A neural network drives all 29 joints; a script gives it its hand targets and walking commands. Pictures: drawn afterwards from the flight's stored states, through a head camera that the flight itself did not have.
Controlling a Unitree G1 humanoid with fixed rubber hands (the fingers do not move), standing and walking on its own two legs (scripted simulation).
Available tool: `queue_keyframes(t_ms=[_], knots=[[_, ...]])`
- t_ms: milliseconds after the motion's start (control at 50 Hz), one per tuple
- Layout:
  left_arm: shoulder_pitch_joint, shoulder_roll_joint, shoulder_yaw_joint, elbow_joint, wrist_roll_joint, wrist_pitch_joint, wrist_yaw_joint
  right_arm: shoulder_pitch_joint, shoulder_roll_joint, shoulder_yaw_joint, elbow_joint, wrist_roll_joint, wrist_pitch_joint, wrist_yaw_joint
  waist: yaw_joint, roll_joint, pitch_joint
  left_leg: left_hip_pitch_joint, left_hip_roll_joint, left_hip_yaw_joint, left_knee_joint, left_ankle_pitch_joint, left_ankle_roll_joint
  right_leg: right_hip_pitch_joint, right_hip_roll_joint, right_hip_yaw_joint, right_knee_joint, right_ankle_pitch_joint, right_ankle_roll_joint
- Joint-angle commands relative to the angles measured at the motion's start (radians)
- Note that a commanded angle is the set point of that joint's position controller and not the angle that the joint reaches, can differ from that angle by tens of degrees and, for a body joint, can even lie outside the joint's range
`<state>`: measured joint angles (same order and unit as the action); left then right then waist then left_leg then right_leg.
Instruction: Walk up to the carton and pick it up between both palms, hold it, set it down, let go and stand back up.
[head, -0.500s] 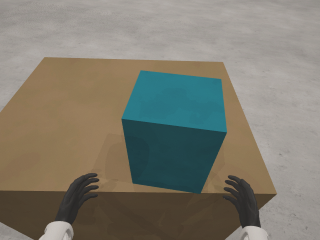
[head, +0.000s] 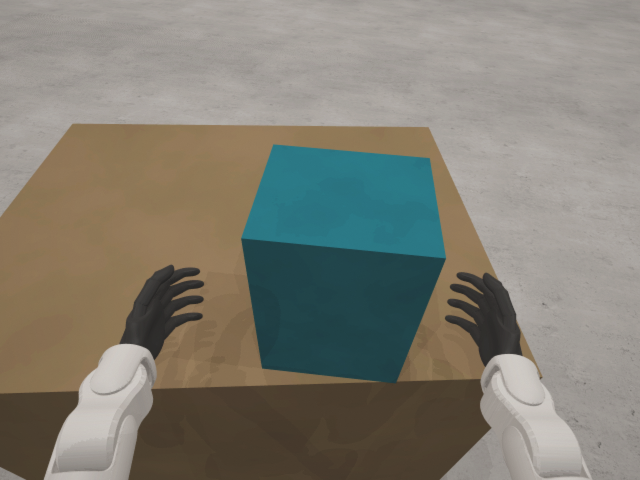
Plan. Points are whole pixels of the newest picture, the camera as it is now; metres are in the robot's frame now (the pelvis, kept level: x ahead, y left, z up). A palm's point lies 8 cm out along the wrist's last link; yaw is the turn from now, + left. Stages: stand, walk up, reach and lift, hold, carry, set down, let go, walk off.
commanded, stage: reach and lift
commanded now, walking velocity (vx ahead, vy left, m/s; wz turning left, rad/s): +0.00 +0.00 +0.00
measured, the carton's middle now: (338, 272) +0.39 -0.01 +0.04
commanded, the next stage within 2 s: none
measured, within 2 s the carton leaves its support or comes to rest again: neither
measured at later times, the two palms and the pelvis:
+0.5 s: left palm (154, 243) +0.35 +0.21 +0.15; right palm (505, 271) +0.32 -0.19 +0.14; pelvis -0.01 -0.01 +0.00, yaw +0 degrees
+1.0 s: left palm (158, 169) +0.40 +0.20 +0.21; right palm (507, 204) +0.37 -0.19 +0.19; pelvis -0.01 +0.00 +0.00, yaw +0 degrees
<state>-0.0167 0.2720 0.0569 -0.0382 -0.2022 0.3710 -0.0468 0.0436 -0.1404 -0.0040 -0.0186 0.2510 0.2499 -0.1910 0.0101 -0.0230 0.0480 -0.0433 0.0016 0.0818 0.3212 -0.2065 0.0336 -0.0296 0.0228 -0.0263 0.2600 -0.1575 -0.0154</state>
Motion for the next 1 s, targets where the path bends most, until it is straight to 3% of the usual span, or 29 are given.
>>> queue_keyframes(t_ms=[0, 60, 160, 240, 320, 400, 460, 500, 560, 640, 720, 800, 860, 900, 920, 980], knots=[[-0.213, 0.095, 0.077, -0.180, 0.009, 0.030, 0.002, -0.179, -0.102, -0.035, -0.191, 0.015, 0.002, 0.003, -0.009, 0.052, -0.193, 0.085, 0.042, -0.080, -0.004, 0.348, -0.066, -0.015, -0.011, 0.053, -0.011, 0.185, -0.027], [-0.313, 0.106, 0.095, -0.175, -0.001, 0.048, 0.003, -0.273, -0.103, -0.048, -0.231, 0.016, 0.011, 0.008, -0.001, 0.049, -0.239, 0.056, 0.036, -0.066, -0.012, 0.281, -0.054, -0.027, -0.020, 0.057, -0.009, 0.151, -0.021], [-0.443, 0.119, 0.118, -0.091, 0.013, 0.093, 0.001, -0.372, -0.088, -0.015, -0.172, 0.034, 0.060, 0.003, 0.005, 0.034, -0.240, -0.014, 0.032, -0.054, -0.041, 0.159, -0.025, -0.012, -0.035, 0.072, 0.006, 0.116, -0.012], [-0.550, 0.147, 0.126, -0.084, 0.009, 0.133, 0.002, -0.472, -0.111, -0.042, -0.145, 0.042, 0.090, -0.016, -0.022, 0.033, -0.284, -0.001, 0.023, -0.048, -0.029, 0.148, -0.030, -0.009, -0.033, 0.073, 0.017, 0.167, 0.005], [-0.585, 0.136, 0.146, -0.098, 0.043, 0.208, -0.008, -0.514, -0.144, -0.048, -0.068, 0.056, 0.127, -0.045, -0.052, 0.063, -0.302, 0.069, 0.021, -0.051, 0.000, 0.287, -0.054, 0.017, -0.016, 0.055, 0.026, 0.303, 0.008], [-0.660, 0.166, 0.166, -0.039, 0.042, 0.245, -0.023, -0.613, -0.137, -0.030, -0.055, 0.075, 0.153, -0.064, -0.059, 0.017, -0.309, 0.016, 0.010, -0.048, -0.011, 0.237, -0.035, 0.054, -0.019, 0.055, 0.035, 0.336, 0.028], [-0.731, 0.175, 0.165, 0.029, 0.047, 0.255, -0.021, -0.694, -0.129, -0.029, -0.027, 0.081, 0.165, -0.063, -0.048, 0.014, -0.299, -0.018, 0.010, -0.047, -0.027, 0.171, -0.022, 0.036, -0.017, 0.052, 0.031, 0.258, 0.021], [-0.756, 0.184, 0.168, 0.029, 0.056, 0.264, -0.020, -0.718, -0.144, -0.031, -0.021, 0.089, 0.169, -0.063, -0.049, 0.011, -0.328, 0.008, 0.013, -0.047, -0.016, 0.206, -0.025, 0.026, -0.010, 0.044, 0.030, 0.249, 0.017], [-0.821, 0.208, 0.173, 0.004, 0.057, 0.271, -0.010, -0.773, -0.155, -0.029, -0.017, 0.115, 0.172, -0.062, -0.048, 0.052, -0.386, 0.022, 0.012, -0.046, 0.006, 0.261, -0.036, 0.038, -0.006, 0.042, 0.045, 0.298, 0.012], [-0.892, 0.226, 0.179, 0.031, 0.062, 0.290, -0.011, -0.839, -0.185, -0.047, 0.034, 0.123, 0.179, -0.066, -0.067, 0.071, -0.402, 0.057, 0.008, -0.045, 0.022, 0.311, -0.052, 0.023, 0.004, 0.032, 0.041, 0.335, 0.016], [-0.993, 0.228, 0.137, 0.046, 0.035, 0.297, 0.003, -0.933, -0.217, -0.081, 0.081, 0.125, 0.186, -0.048, -0.086, 0.088, -0.427, 0.064, 0.025, -0.060, 0.026, 0.299, -0.063, -0.031, 0.013, 0.014, 0.037, 0.268, -0.001], [-1.076, 0.245, 0.136, 0.250, 0.043, 0.280, -0.001, -1.027, -0.205, -0.061, 0.236, 0.122, 0.206, -0.034, -0.082, 0.051, -0.390, -0.003, 0.020, -0.064, -0.007, 0.179, -0.032, -0.023, 0.003, 0.028, 0.027, 0.209, 0.009], [-1.157, 0.262, 0.115, 0.330, 0.039, 0.258, 0.005, -1.110, -0.208, -0.045, 0.299, 0.140, 0.203, -0.023, -0.073, 0.068, -0.401, -0.033, 0.024, -0.068, -0.017, 0.134, -0.022, -0.033, -0.004, 0.033, 0.029, 0.176, 0.000], [-1.169, 0.265, 0.108, 0.348, 0.037, 0.248, 0.012, -1.135, -0.224, -0.042, 0.324, 0.145, 0.193, -0.022, -0.069, 0.072, -0.431, -0.008, 0.025, -0.068, 0.002, 0.197, -0.030, -0.027, 0.005, 0.029, 0.037, 0.220, 0.000], [-1.172, 0.265, 0.104, 0.380, 0.033, 0.244, 0.009, -1.139, -0.226, -0.037, 0.346, 0.152, 0.189, -0.023, -0.081, 0.053, -0.433, 0.007, 0.024, -0.070, 0.011, 0.227, -0.029, -0.022, 0.007, 0.031, 0.035, 0.256, 0.006], [-1.280, 0.284, 0.088, 0.417, 0.021, 0.226, 0.012, -1.243, -0.245, -0.055, 0.386, 0.146, 0.180, -0.031, -0.092, 0.065, -0.487, 0.019, 0.022, -0.075, 0.022, 0.240, -0.035, -0.017, 0.011, 0.020, 0.040, 0.276, 0.011]])
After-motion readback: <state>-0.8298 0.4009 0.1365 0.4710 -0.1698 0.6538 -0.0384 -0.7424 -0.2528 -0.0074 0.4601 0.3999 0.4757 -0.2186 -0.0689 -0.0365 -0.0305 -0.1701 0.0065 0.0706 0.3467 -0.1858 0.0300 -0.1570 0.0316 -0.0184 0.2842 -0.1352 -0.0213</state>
